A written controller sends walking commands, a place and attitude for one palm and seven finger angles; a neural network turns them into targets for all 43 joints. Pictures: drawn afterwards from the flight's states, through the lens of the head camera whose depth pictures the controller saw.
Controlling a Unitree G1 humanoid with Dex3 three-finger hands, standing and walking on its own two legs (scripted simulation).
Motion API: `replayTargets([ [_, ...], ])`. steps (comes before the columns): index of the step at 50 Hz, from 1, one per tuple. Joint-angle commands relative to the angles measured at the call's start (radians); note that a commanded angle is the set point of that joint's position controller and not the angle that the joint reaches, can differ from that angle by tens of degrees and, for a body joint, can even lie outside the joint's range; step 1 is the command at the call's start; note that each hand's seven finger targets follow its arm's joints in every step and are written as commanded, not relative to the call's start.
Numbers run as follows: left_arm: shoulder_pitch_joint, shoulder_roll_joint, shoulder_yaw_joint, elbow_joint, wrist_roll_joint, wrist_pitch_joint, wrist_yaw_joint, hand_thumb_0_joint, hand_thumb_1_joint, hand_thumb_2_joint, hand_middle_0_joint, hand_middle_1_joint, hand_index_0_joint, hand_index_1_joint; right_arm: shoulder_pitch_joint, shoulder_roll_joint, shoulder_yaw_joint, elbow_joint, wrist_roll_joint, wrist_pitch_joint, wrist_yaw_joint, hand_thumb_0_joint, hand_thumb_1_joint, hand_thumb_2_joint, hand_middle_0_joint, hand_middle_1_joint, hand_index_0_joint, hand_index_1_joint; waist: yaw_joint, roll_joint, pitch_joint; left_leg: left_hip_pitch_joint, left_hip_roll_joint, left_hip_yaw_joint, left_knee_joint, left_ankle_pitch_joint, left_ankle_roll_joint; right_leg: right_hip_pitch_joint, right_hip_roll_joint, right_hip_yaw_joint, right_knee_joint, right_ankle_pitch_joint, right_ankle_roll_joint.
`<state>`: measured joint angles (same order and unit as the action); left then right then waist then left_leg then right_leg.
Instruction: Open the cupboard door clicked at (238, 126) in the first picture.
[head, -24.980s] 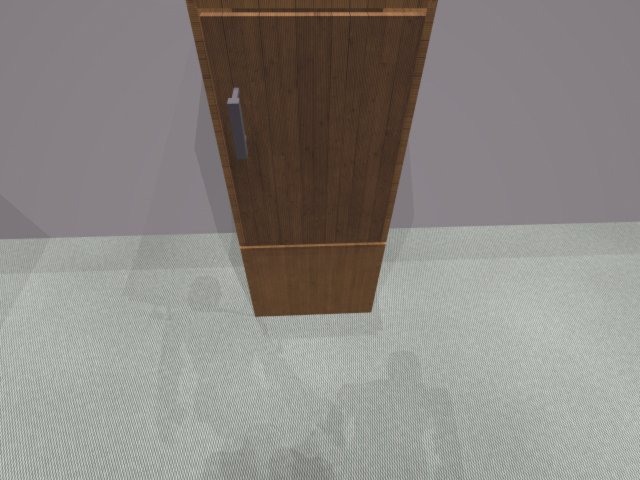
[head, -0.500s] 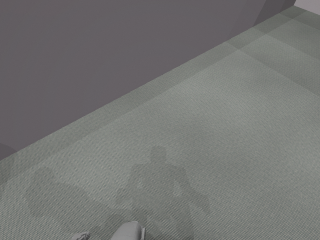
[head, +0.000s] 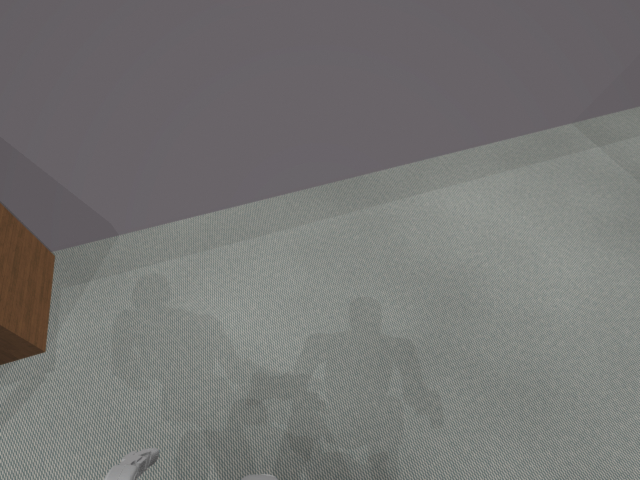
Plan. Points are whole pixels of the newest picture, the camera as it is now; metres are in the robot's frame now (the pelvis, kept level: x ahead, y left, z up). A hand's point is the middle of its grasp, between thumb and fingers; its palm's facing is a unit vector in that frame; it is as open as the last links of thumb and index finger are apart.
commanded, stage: turn to face it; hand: left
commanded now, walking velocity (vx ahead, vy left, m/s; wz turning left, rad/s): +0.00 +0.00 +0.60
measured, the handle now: out of the picture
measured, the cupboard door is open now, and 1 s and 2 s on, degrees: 45 45 45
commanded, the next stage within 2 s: take the last steps up to it in 1.62 s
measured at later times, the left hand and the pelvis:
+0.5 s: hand out of the picture +0.00 +0.21 -0.17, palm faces +0.35 -0.90 -0.24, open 7.4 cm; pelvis +0.01 -0.01 +0.00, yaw +19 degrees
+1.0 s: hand out of the picture -0.03 +0.14 -0.16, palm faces +0.61 -0.76 -0.22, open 7.4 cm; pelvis +0.03 -0.05 +0.01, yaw +38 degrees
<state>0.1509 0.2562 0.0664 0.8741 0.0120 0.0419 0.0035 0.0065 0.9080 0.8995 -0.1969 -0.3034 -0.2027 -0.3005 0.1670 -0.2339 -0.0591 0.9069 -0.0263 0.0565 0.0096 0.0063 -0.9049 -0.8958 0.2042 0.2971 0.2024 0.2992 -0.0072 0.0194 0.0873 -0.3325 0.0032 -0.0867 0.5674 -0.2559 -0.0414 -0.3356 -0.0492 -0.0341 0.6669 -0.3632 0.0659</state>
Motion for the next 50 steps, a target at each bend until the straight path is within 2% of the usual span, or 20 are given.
replayTargets([
  [1,0.153,0.254,0.056,-0.048,0.020,-0.042,0.025,0.000,0.900,0.900,-0.200,-0.300,-0.200,-0.300,-0.095,-0.104,-0.050,-0.136,0.018,-0.019,0.000,0.000,-0.900,-0.900,0.200,0.300,0.200,0.300,0.088,-0.372,-0.113,-0.282,-0.064,0.064,0.420,-0.358,0.000,0.230,-0.450,0.441,-0.467,0.077,-0.183],
  [2,0.104,0.220,0.044,-0.061,0.014,-0.041,0.029,0.000,0.900,0.900,-0.200,-0.300,-0.200,-0.300,-0.079,-0.130,-0.053,-0.127,0.011,-0.013,0.005,0.000,-0.900,-0.900,0.200,0.300,0.200,0.300,0.053,-0.278,-0.089,-0.262,-0.006,0.014,0.583,-0.332,0.015,0.134,-0.441,0.368,-0.446,0.065,-0.223],
  [5,-0.012,0.121,0.017,-0.085,0.009,-0.044,0.027,0.000,0.900,0.900,-0.200,-0.300,-0.200,-0.300,-0.039,-0.103,-0.050,-0.071,0.005,0.005,0.018,0.000,-0.900,-0.900,0.200,0.300,0.200,0.300,-0.018,-0.246,-0.045,-0.250,0.038,0.062,0.689,-0.172,-0.015,0.084,-0.288,0.112,-0.379,0.238,-0.169],
  [8,0.051,0.120,0.021,-0.070,0.012,-0.053,0.029,0.000,0.900,0.900,-0.200,-0.300,-0.200,-0.300,-0.068,-0.063,-0.030,-0.075,0.014,-0.002,0.023,0.000,-0.900,-0.900,0.200,0.300,0.200,0.300,0.010,-0.204,-0.104,-0.206,0.033,0.132,0.444,-0.190,-0.033,0.240,-0.271,-0.008,-0.294,0.564,-0.164],
  [12,0.152,0.169,0.039,-0.029,0.017,-0.053,0.027,0.000,0.900,0.900,-0.200,-0.300,-0.200,-0.300,-0.117,-0.038,-0.013,-0.091,0.019,-0.020,0.024,0.000,-0.900,-0.900,0.200,0.300,0.200,0.300,0.067,-0.212,-0.157,-0.142,0.006,0.200,0.176,-0.202,-0.022,0.377,-0.307,-0.032,-0.194,0.778,-0.171],
  [14,0.145,0.179,0.044,-0.021,0.015,-0.052,0.024,0.000,0.900,0.900,-0.200,-0.300,-0.200,-0.300,-0.086,-0.046,-0.013,-0.087,0.019,-0.023,0.021,0.000,-0.900,-0.900,0.200,0.300,0.200,0.300,0.049,-0.234,-0.164,-0.070,-0.003,0.214,0.080,-0.147,-0.010,0.346,-0.316,-0.050,-0.158,0.779,-0.155],
  [16,0.108,0.171,0.046,-0.025,0.007,-0.049,0.019,0.000,0.900,0.900,-0.200,-0.300,-0.200,-0.300,-0.018,-0.080,-0.022,-0.072,0.015,-0.029,0.019,0.000,-0.900,-0.900,0.200,0.300,0.200,0.300,0.001,-0.196,-0.178,0.097,-0.001,0.200,-0.090,0.015,0.008,0.246,-0.293,-0.105,-0.055,0.683,-0.097],
  [17,0.091,0.144,0.043,-0.045,-0.002,-0.045,0.015,0.000,0.900,0.900,-0.200,-0.300,-0.200,-0.300,0.059,-0.144,-0.039,-0.053,0.009,-0.037,0.014,0.000,-0.900,-0.900,0.200,0.300,0.200,0.300,-0.045,-0.050,-0.223,0.277,0.087,0.097,-0.149,0.243,0.051,0.096,-0.252,-0.146,0.098,0.510,-0.046],
  [18,0.057,0.066,0.023,-0.088,-0.009,-0.039,0.007,0.000,0.900,0.900,-0.200,-0.300,-0.200,-0.300,0.133,-0.261,-0.070,-0.042,0.002,-0.041,0.004,0.000,-0.900,-0.900,0.200,0.300,0.200,0.300,-0.090,0.277,-0.229,0.416,0.371,-0.292,-0.179,0.634,0.202,-0.214,-0.096,-0.161,0.328,-0.184,0.033],
  [19,-0.018,0.075,0.014,-0.112,0.001,-0.025,0.014,0.000,0.900,0.900,-0.200,-0.300,-0.200,-0.300,0.187,-0.287,-0.072,-0.014,0.006,-0.031,-0.007,0.000,-0.900,-0.900,0.200,0.300,0.200,0.300,-0.107,0.226,-0.230,0.393,0.431,-0.323,-0.167,0.757,0.294,-0.270,-0.074,-0.029,0.453,-0.318,0.021],
  [20,-0.018,0.083,0.019,-0.126,0.003,-0.021,0.016,0.000,0.900,0.900,-0.200,-0.300,-0.200,-0.300,0.155,-0.281,-0.067,-0.026,0.000,-0.032,-0.010,0.000,-0.900,-0.900,0.200,0.300,0.200,0.300,-0.085,0.146,-0.202,0.319,0.417,-0.256,-0.176,0.536,0.300,-0.258,-0.089,0.008,0.497,-0.265,0.008],
  [22,-0.024,0.079,0.026,-0.078,0.007,-0.014,0.012,0.000,0.900,0.900,-0.200,-0.300,-0.200,-0.300,0.044,-0.208,-0.052,-0.053,0.001,-0.039,-0.026,0.000,-0.900,-0.900,0.200,0.300,0.200,0.300,-0.043,0.226,-0.150,0.222,0.291,-0.197,-0.195,0.439,0.230,-0.255,-0.082,0.036,0.496,-0.138,0.014],
  [24,0.005,0.075,0.026,-0.061,0.005,-0.006,0.005,0.000,0.900,0.900,-0.200,-0.300,-0.200,-0.300,-0.005,-0.192,-0.042,-0.067,0.001,-0.040,-0.027,0.000,-0.900,-0.900,0.200,0.300,0.200,0.300,-0.013,0.170,-0.102,0.151,0.241,-0.144,-0.217,0.362,0.195,-0.205,-0.062,0.031,0.447,-0.076,0.015],
  [30,0.018,0.056,0.018,-0.061,-0.001,-0.014,0.004,0.000,0.900,0.900,-0.200,-0.300,-0.200,-0.300,-0.015,-0.210,-0.055,-0.068,-0.004,-0.031,-0.020,0.000,-0.900,-0.900,0.200,0.300,0.200,0.300,-0.009,0.147,-0.125,0.096,0.201,-0.186,-0.193,0.260,0.187,-0.023,0.010,-0.012,0.101,-0.079,0.007],
  [33,0.140,0.090,0.030,-0.035,0.000,-0.029,0.009,0.000,0.900,0.900,-0.200,-0.300,-0.200,-0.300,-0.080,-0.189,-0.057,-0.092,0.009,-0.023,-0.015,0.000,-0.900,-0.900,0.200,0.300,0.200,0.300,0.058,0.094,-0.141,-0.068,0.129,-0.167,-0.085,0.133,0.125,0.233,0.008,-0.011,-0.204,0.112,-0.003],
  [35,0.165,0.249,0.057,-0.043,0.022,-0.044,0.025,0.000,0.900,0.900,-0.200,-0.300,-0.200,-0.300,-0.088,-0.089,-0.044,-0.132,0.018,-0.023,-0.003,0.000,-0.900,-0.900,0.200,0.300,0.200,0.300,0.086,-0.388,-0.115,-0.301,-0.082,0.066,0.392,-0.358,-0.002,0.281,-0.440,0.443,-0.454,0.133,-0.171],
  [37,0.060,0.173,0.037,-0.071,0.015,-0.045,0.032,0.000,0.900,0.900,-0.200,-0.300,-0.200,-0.300,-0.054,-0.125,-0.056,-0.104,0.010,-0.008,0.008,0.000,-0.900,-0.900,0.200,0.300,0.200,0.300,0.022,-0.240,-0.085,-0.242,0.008,0.009,0.638,-0.271,0.012,0.116,-0.390,0.280,-0.422,0.106,-0.213],
  [41,0.014,0.118,0.018,-0.080,0.013,-0.048,0.028,0.000,0.900,0.900,-0.200,-0.300,-0.200,-0.300,-0.049,-0.076,-0.039,-0.073,0.013,0.003,0.024,0.000,-0.900,-0.900,0.200,0.300,0.200,0.300,-0.007,-0.249,-0.069,-0.223,0.031,0.102,0.563,-0.178,-0.027,0.167,-0.271,0.018,-0.341,0.423,-0.160],
  [46,0.135,0.165,0.037,-0.031,0.018,-0.052,0.028,0.000,0.900,0.900,-0.200,-0.300,-0.200,-0.300,-0.117,-0.042,-0.015,-0.087,0.018,-0.015,0.026,0.000,-0.900,-0.900,0.200,0.300,0.200,0.300,0.061,-0.201,-0.132,-0.132,0.013,0.189,0.206,-0.205,-0.023,0.332,-0.315,-0.029,-0.223,0.678,-0.172],
  [50,0.105,0.179,0.047,-0.030,0.005,-0.045,0.016,0.000,0.900,0.900,-0.200,-0.300,-0.200,-0.300,-0.018,-0.082,-0.022,-0.067,0.014,-0.027,0.021,0.000,-0.900,-0.900,0.200,0.300,0.200,0.300,-0.001,-0.174,-0.156,0.105,-0.005,0.204,-0.073,0.022,0.005,0.205,-0.298,-0.105,-0.081,0.580,-0.097],
])
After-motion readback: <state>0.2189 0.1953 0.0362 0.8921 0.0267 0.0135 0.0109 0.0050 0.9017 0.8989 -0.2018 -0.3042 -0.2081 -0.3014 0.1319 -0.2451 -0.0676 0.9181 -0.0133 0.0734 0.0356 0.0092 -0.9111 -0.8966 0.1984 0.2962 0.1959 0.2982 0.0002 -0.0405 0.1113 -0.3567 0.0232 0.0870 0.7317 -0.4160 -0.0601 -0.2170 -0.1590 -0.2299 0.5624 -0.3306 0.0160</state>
